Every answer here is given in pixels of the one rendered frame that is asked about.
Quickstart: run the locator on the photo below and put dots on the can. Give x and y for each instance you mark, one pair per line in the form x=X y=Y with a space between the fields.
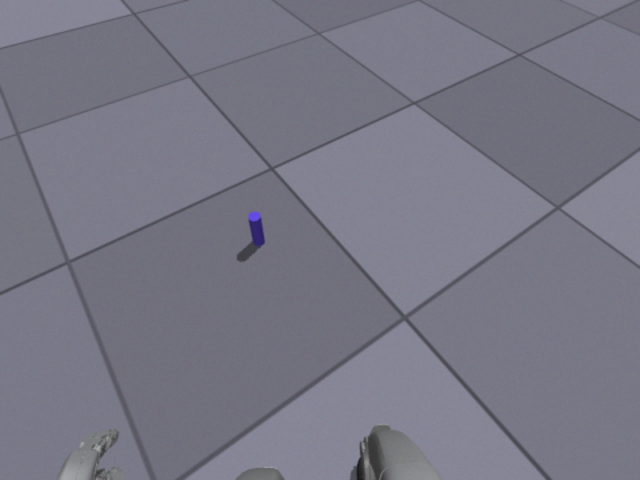
x=256 y=228

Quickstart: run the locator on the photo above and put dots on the left robot hand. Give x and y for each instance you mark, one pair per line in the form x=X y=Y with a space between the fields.
x=82 y=464

